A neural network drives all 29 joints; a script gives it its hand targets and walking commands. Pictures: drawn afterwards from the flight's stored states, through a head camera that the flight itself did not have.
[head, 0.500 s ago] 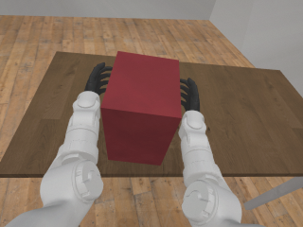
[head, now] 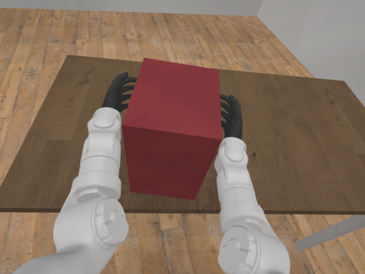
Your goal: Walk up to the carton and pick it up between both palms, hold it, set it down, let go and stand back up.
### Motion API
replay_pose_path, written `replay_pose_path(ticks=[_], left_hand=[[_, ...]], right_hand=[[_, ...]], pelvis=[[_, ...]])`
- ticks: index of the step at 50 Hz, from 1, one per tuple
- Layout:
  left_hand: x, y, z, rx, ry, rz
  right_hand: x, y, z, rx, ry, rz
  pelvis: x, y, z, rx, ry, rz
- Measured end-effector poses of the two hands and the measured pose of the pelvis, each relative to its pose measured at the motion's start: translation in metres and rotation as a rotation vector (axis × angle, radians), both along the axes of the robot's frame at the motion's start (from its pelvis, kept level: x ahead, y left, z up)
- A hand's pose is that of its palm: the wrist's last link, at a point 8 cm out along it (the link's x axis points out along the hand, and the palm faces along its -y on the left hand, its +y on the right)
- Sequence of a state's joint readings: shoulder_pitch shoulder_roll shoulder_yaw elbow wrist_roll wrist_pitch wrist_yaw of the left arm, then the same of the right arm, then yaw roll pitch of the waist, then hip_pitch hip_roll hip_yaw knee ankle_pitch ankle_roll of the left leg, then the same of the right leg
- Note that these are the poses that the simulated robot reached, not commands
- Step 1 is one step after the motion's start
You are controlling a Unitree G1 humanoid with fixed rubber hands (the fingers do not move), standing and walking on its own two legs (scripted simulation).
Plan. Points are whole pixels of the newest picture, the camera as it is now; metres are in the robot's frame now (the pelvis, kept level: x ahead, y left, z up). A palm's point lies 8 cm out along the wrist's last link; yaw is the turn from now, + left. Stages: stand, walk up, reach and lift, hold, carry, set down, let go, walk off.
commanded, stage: reach and lift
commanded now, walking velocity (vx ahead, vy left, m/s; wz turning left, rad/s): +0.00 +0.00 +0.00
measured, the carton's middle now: (171, 134) +0.43 +0.03 +0.05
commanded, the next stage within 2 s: none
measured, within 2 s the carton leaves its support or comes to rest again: leaves its support in 1.18 s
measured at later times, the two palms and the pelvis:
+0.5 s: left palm (113, 110) +0.44 +0.16 +0.11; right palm (231, 133) +0.41 -0.10 +0.11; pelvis +0.00 +0.00 +0.00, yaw +0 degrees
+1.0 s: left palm (116, 113) +0.43 +0.15 +0.11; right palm (235, 137) +0.40 -0.11 +0.11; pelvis -0.01 +0.00 +0.00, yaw +0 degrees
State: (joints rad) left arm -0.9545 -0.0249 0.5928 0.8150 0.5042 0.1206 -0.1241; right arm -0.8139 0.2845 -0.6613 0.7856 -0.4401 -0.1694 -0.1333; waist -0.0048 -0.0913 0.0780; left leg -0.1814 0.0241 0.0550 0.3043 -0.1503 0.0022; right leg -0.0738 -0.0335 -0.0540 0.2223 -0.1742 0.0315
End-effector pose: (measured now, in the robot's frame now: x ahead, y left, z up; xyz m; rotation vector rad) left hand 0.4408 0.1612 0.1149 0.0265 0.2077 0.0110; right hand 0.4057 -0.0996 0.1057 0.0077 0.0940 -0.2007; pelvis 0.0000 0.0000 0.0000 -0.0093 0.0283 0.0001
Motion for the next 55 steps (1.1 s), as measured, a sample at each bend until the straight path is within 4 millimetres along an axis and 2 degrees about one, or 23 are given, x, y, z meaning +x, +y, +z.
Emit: replay_pose_path(ticks=[41,55], left_hand=[[-0.009,-0.003,-0.001,-0.005,-0.006,0.030],[-0.021,-0.013,0.001,0.006,0.007,0.026]], right_hand=[[-0.003,-0.003,0.000,0.001,0.000,0.013],[-0.017,-0.013,0.002,0.007,0.013,0.004]], pelvis=[[-0.002,-0.003,-0.001,-0.005,0.015,0.006],[-0.010,-0.002,0.000,-0.008,0.003,0.004]])
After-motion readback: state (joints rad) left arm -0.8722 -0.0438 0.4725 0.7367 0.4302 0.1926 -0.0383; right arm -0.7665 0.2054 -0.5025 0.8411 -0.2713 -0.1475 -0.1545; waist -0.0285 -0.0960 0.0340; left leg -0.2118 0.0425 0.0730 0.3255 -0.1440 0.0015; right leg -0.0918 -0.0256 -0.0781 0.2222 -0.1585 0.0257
